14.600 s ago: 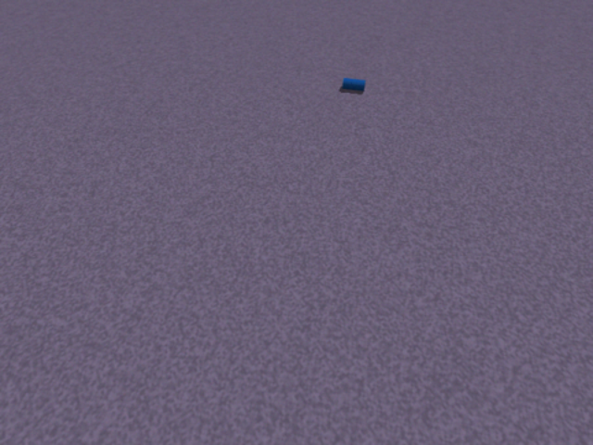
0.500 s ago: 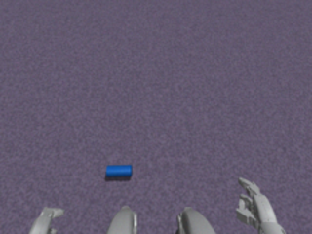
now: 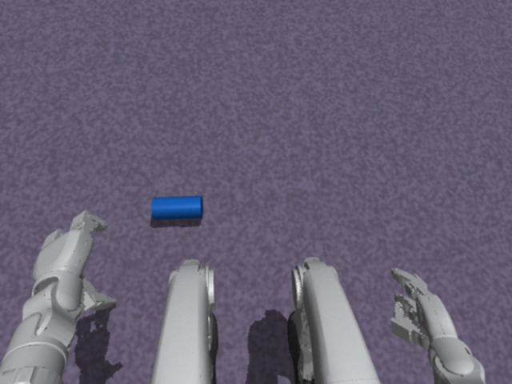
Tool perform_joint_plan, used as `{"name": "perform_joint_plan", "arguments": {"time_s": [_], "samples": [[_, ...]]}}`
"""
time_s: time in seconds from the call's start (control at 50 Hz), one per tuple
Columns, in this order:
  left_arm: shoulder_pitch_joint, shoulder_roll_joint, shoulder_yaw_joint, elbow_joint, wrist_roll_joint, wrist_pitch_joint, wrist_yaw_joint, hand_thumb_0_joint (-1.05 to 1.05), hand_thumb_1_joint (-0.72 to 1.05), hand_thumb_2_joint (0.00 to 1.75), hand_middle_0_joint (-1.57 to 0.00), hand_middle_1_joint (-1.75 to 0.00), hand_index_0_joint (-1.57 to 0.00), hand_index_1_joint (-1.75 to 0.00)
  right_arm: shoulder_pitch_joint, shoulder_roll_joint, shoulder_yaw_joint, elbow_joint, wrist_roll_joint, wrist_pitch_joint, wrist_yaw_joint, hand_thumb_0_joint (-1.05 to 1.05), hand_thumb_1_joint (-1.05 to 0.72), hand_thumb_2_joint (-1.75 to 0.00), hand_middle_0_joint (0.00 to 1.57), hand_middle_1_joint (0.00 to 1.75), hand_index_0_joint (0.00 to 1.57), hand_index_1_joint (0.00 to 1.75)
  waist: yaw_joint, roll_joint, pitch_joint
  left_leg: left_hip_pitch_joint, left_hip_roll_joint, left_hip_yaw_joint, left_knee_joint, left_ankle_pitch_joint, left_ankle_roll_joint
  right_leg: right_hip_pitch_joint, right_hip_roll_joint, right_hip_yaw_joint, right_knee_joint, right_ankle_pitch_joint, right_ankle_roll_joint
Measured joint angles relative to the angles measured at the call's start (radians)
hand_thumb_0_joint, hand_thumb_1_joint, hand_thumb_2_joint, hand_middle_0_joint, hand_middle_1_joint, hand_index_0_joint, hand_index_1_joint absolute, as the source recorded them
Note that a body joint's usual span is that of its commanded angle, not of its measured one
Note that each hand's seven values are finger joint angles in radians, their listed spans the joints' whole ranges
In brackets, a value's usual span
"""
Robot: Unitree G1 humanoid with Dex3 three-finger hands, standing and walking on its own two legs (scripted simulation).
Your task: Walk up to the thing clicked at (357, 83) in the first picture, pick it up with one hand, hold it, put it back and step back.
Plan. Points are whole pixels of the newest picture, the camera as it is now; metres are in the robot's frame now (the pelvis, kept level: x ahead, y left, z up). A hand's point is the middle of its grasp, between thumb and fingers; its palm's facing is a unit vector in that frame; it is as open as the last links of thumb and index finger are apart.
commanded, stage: rise first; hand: left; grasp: from above
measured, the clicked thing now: (178, 207) +0.49 +0.21 -0.48
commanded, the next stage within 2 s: none
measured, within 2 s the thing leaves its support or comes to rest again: neither
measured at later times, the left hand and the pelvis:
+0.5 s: hand (127, 229) +0.38 +0.27 -0.27, palm faces -0.47 -0.11 -0.88, open 14.1 cm; pelvis -0.04 +0.01 -0.12, yaw -3 degrees
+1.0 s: hand (141, 216) +0.42 +0.26 -0.33, palm faces -0.45 -0.01 -0.89, open 14.2 cm; pelvis -0.03 +0.01 -0.16, yaw -5 degrees
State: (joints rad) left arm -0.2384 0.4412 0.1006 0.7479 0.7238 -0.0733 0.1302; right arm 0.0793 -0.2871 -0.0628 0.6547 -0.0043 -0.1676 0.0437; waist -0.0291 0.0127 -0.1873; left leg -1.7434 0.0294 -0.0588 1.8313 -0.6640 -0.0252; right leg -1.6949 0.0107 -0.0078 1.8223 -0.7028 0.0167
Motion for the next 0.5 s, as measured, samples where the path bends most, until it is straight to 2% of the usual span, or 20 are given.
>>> {"name": "perform_joint_plan", "arguments": {"time_s": [0.1,0.22,0.36,0.5], "samples": [[-0.158,0.036,-0.015,0.118,0.093,-0.035,0.025,-0.01,-0.54,1.0,-0.09,-1.06,-0.09,-1.07,0.009,0.007,-0.001,0.039,-0.012,0.022,0.011,0.01,-0.91,-0.9,0.2,0.3,0.2,0.3,-0.004,0.004,0.013,-0.134,0.0,-0.014,0.113,0.006,-0.004,-0.132,0.006,-0.007,0.111,0.006,-0.001],[-0.294,0.082,-0.018,0.248,0.2,-0.081,0.06,-0.01,-0.52,1.01,-0.09,-1.05,-0.08,-1.06,0.043,0.021,0.003,0.064,-0.025,0.057,0.017,0.01,-0.89,-0.9,0.2,0.3,0.2,0.3,-0.031,0.004,0.032,-0.251,0.001,-0.029,0.219,0.017,-0.003,-0.244,0.014,-0.015,0.208,0.02,0.004],[-0.393,0.127,-0.024,0.362,0.311,-0.113,0.112,-0.01,-0.52,1.02,-0.08,-1.04,-0.08,-1.05,0.079,0.027,0.016,0.088,-0.043,0.097,0.025,0.01,-0.88,-0.9,0.2,0.3,0.2,0.3,-0.075,-0.003,0.048,-0.342,-0.002,-0.042,0.309,0.027,0.002,-0.325,0.019,-0.023,0.287,0.031,0.011],[-0.474,0.171,-0.031,0.451,0.401,-0.131,0.161,-0.01,-0.53,1.03,-0.07,-1.02,-0.07,-1.02,0.092,0.03,0.031,0.107,-0.065,0.12,0.034,0.01,-0.89,-0.9,0.2,0.3,0.2,0.3,-0.114,-0.014,0.061,-0.408,-0.007,-0.053,0.375,0.028,0.007,-0.38,0.02,-0.029,0.343,0.031,0.015]]}}
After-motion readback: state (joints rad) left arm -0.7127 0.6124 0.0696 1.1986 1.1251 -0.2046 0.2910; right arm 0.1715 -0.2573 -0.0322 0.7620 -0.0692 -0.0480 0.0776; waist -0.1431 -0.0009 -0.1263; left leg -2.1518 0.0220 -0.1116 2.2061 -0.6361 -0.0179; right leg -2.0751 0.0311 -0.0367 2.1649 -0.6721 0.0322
